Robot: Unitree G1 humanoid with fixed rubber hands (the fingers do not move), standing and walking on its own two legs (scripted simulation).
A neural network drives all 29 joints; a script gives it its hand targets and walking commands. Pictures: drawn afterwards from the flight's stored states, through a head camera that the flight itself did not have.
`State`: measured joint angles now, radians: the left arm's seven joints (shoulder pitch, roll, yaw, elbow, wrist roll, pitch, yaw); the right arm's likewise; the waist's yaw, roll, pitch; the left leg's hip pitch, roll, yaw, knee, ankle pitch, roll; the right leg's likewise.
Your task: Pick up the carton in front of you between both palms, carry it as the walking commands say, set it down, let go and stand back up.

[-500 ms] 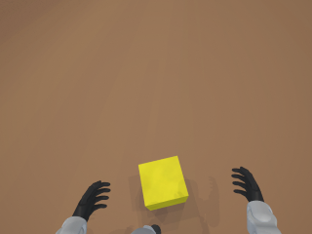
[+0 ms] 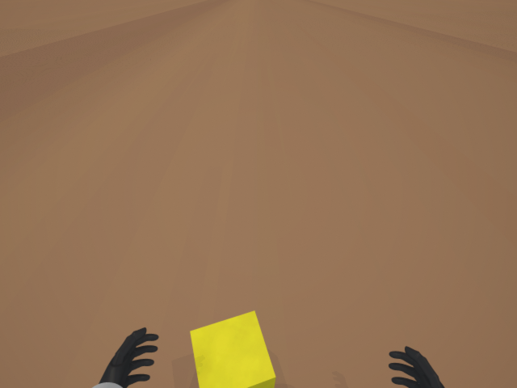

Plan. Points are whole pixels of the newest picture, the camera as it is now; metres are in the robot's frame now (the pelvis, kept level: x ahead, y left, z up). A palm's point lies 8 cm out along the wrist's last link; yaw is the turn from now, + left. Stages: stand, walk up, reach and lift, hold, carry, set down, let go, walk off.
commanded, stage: let go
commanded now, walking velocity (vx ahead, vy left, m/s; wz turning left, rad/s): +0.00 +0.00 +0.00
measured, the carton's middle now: (233, 365) +0.35 +0.11 -0.65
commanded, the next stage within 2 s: stand in 0.20 s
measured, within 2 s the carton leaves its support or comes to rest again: neither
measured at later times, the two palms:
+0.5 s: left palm out of the picture +0.13 +0.32 -0.11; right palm out of the picture +0.11 -0.26 -0.07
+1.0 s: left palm out of the picture +0.13 +0.33 -0.11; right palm out of the picture +0.10 -0.26 -0.08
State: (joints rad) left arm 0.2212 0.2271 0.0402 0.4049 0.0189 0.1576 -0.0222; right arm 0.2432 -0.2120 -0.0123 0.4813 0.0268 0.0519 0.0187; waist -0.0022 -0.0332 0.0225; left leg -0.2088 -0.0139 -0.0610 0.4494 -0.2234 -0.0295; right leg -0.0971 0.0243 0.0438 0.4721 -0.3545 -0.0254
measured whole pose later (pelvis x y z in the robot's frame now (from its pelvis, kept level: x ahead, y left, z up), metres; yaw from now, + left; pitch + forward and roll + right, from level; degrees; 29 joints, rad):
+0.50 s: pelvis +0.00 +0.04 +0.00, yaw -2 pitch +0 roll +0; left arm 0.24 0.35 0.05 0.67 0.05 0.02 0.02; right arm 0.20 -0.32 -0.07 0.74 -0.04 0.01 -0.01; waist -0.01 -0.07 0.01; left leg -0.28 -0.03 -0.02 0.55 -0.28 0.02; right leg -0.14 0.01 0.08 0.50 -0.36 0.02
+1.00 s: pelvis +0.01 +0.04 +0.00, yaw -3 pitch -1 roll +0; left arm 0.20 0.37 0.02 0.83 0.03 0.00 0.03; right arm 0.14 -0.33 -0.03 0.90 -0.03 0.00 -0.02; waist -0.01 -0.05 0.01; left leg -0.20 -0.03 0.00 0.48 -0.25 0.03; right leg -0.07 -0.01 0.09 0.41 -0.33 0.04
